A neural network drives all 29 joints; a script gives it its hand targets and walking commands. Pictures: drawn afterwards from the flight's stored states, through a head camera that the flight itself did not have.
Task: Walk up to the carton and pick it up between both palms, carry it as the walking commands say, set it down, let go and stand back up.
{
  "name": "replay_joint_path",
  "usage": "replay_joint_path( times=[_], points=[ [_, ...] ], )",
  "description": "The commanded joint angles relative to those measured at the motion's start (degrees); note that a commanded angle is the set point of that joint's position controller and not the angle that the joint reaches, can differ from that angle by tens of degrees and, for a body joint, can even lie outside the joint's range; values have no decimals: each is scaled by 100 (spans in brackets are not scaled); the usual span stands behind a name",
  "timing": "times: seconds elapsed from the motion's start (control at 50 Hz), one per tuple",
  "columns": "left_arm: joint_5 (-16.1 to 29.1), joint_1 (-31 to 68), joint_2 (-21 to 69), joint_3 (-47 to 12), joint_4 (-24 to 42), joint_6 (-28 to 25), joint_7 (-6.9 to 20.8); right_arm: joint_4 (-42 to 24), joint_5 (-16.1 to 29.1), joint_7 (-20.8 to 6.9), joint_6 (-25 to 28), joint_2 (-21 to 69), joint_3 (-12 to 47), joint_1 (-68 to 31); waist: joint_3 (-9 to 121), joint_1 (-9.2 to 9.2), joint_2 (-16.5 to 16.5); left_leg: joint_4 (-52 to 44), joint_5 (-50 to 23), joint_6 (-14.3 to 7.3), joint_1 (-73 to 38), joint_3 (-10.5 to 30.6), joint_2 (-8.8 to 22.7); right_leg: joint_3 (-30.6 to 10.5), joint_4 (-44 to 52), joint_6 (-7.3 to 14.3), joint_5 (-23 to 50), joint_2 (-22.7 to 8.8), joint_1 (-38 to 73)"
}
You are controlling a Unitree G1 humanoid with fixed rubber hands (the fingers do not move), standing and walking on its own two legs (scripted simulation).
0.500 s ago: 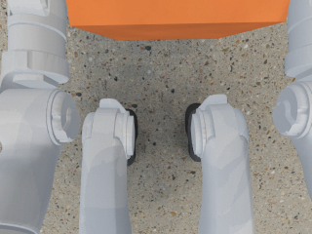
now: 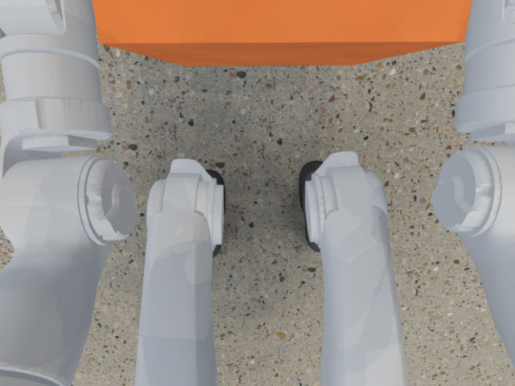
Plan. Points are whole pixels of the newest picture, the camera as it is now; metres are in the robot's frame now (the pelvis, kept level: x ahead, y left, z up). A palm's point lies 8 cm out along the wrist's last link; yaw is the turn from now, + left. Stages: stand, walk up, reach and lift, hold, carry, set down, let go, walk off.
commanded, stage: reach and lift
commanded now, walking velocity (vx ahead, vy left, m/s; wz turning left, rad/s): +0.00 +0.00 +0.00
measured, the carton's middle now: out of the picture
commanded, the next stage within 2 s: none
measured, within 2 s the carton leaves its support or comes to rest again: neither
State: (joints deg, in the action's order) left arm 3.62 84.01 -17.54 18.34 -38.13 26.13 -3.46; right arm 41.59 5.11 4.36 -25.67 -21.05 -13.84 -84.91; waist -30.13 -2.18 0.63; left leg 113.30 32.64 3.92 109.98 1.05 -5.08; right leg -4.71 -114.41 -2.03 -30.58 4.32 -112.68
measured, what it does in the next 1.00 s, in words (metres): rises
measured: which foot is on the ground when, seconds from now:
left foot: down 0.00-1.00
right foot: down 0.00-1.00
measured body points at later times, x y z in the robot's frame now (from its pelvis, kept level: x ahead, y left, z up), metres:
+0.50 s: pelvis -0.03 +0.00 +0.05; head +0.33 -0.03 +0.31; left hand +0.57 +0.15 -0.05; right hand +0.55 -0.21 -0.06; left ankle +0.13 +0.13 -0.41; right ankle +0.13 -0.12 -0.41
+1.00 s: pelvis -0.03 +0.00 +0.10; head +0.31 -0.02 +0.38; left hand +0.54 +0.15 +0.02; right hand +0.53 -0.21 +0.00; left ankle +0.13 +0.13 -0.41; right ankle +0.13 -0.12 -0.41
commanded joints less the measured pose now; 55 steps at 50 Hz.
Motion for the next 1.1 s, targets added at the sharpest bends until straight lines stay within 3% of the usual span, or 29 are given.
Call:
replay_joint_path(
  times=[0.0,0.02,0.04,0.08,0.1,0.12,0.14,0.18,0.22,0.26,0.34,0.36,0.38,0.44,0.5,0.54,0.56,0.58,0.68,0.76,0.8,0.82,0.84,0.88,0.92,1.0,1.02,1.04,1.08],
  points=[
    [904,4292,5575,-2824,1290,-176,1584,-1928,925,-1550,172,5949,2610,-4525,13496,237,75,-1264,-2634,-366,-3697,-747,-342,885,1162,159,3070,313,5657],
    [910,4234,5762,-2896,1421,-162,1588,-2161,970,-1559,213,5922,2726,-4693,13902,373,-61,-1280,-2876,-319,-4061,-753,-394,872,1193,158,3234,317,5801],
    [808,4282,5661,-2717,1004,-160,1595,-1664,878,-1607,166,5941,2605,-4618,13274,272,125,-1282,-2466,-333,-3621,-742,-369,877,1261,151,2866,283,5385],
    [889,4670,5498,-2884,1721,-194,1536,-1864,1091,-1617,121,6078,2680,-4583,13878,393,7,-1370,-2762,-319,-4053,-764,-393,888,1286,137,3141,332,5706],
    [898,4543,5479,-2926,1540,-200,1543,-1427,980,-1642,82,6103,2594,-4257,13568,287,97,-1377,-2586,-332,-3752,-765,-378,834,1354,159,3068,328,5630],
    [1134,4996,5616,-3180,2165,-236,1508,-1860,1014,-1632,67,6177,2698,-4430,14305,106,144,-1483,-2694,-312,-4136,-712,-387,885,1396,173,3211,349,5923],
    [1118,5163,5475,-3052,2338,-237,1508,-2015,1060,-1593,55,6092,2663,-4594,14673,238,202,-1508,-2741,-293,-4230,-760,-439,827,1506,138,3256,341,6288],
    [1196,5284,5486,-3036,2026,-183,1551,-1703,949,-1565,-23,6069,2484,-4492,14030,44,149,-1686,-2366,-309,-4105,-753,-420,875,1641,139,2787,328,5983],
    [1024,5110,5456,-2842,1418,-105,1645,-1355,797,-1595,-47,6109,2335,-4530,13424,142,97,-1830,-1663,-318,-3748,-694,-364,902,1698,114,2036,268,5583],
    [932,4746,5612,-2782,1267,-67,1672,-1753,909,-1627,-29,6158,2457,-4743,13782,289,104,-1761,-1898,-371,-3935,-821,-367,831,1856,109,2217,283,5892],
    [905,4845,5836,-2711,1474,37,1742,-1837,847,-1677,-174,6296,2438,-4753,14438,112,267,-2013,-1888,-345,-4248,-750,-431,910,2042,84,2300,342,6265],
    [811,4532,5805,-2530,912,98,1765,-1693,897,-1732,-166,6180,2477,-4868,13774,288,161,-2140,-1706,-352,-4106,-758,-377,909,2108,83,1926,267,5907],
    [733,4386,5862,-2463,745,104,1798,-1494,811,-1763,-159,6263,2403,-4740,13524,260,274,-2173,-1555,-387,-3934,-754,-388,909,2199,83,1816,254,5818],
    [864,4617,5918,-2682,1297,75,1882,-1897,831,-1822,-164,6353,2504,-4672,14276,137,342,-2257,-1859,-346,-4370,-740,-408,941,2272,49,2109,285,6311],
    [964,5136,5790,-2808,1646,21,1813,-1586,850,-1801,-223,6386,2469,-4610,14332,89,249,-2360,-1725,-325,-4268,-671,-415,869,2329,114,2142,311,6296],
    [915,4955,5839,-2821,1557,71,1802,-1526,893,-1814,-218,6504,2413,-4516,14195,178,99,-2461,-1678,-302,-4582,-698,-420,907,2416,84,1932,325,6089],
    [1006,5255,5780,-3036,2167,45,1761,-1778,958,-1812,-230,6539,2435,-4502,14808,198,-3,-2456,-1944,-273,-4872,-695,-433,904,2404,110,2254,338,6365],
    [1029,5208,5769,-2999,1956,79,1755,-1717,930,-1801,-230,6401,2414,-4571,14531,76,20,-2525,-1782,-288,-4807,-618,-402,904,2484,96,2010,308,6212],
    [794,4620,5978,-2756,1439,157,1828,-1727,946,-1851,-282,6616,2603,-4738,14296,439,107,-2811,-1519,-387,-4902,-727,-436,839,2755,43,1585,276,6414],
    [761,4052,6301,-2768,1011,204,1953,-1642,756,-1903,-279,6593,2521,-4356,14129,158,233,-2945,-1538,-341,-4792,-649,-436,887,2954,64,1685,321,6517],
    [886,4642,5978,-3000,2060,101,1906,-1756,943,-1902,-298,6813,2579,-4206,14637,346,-27,-2983,-1775,-347,-5095,-683,-437,784,2947,74,1974,290,6843],
    [1025,4845,5936,-3127,2207,101,1906,-1930,942,-1894,-305,6733,2589,-4162,14894,135,135,-2952,-1850,-303,-5255,-702,-440,818,3006,49,2070,335,7045],
    [1060,4753,5994,-3136,1963,98,1916,-2125,1016,-1880,-253,6669,2716,-4407,14778,217,117,-3022,-1777,-334,-5202,-684,-403,788,3007,38,1972,295,7083],
    [1016,4501,6038,-3009,1760,150,1946,-1819,841,-1847,-298,6660,2510,-4130,14542,82,274,-3135,-1626,-310,-5225,-665,-417,810,3183,62,1799,315,7102],
    [876,4564,6076,-3027,1689,102,1950,-1466,796,-1902,-253,6901,2376,-3932,13916,179,-27,-3290,-1300,-363,-5259,-539,-382,777,3259,121,1421,300,6578],
    [902,3749,6301,-3119,1604,105,1956,-2331,892,-1892,-203,6759,2904,-4133,14635,267,182,-3322,-2051,-368,-5760,-588,-444,749,3361,50,2052,347,7184],
    [984,4118,6239,-3274,1998,57,1920,-2249,931,-1898,-209,6796,2906,-3930,14730,234,-7,-3372,-2038,-310,-5807,-623,-449,749,3357,55,2133,349,7346],
    [853,3759,6211,-3079,1551,98,1947,-2000,884,-1913,-205,6695,2805,-3786,14126,373,69,-3507,-1923,-315,-5689,-623,-432,745,3490,57,1958,338,7188],
    [907,3579,6368,-3100,1782,57,1964,-2103,779,-1939,-203,6816,2792,-3577,14594,249,266,-3481,-2174,-304,-5902,-590,-439,750,3571,60,2185,345,7376]
  ],
)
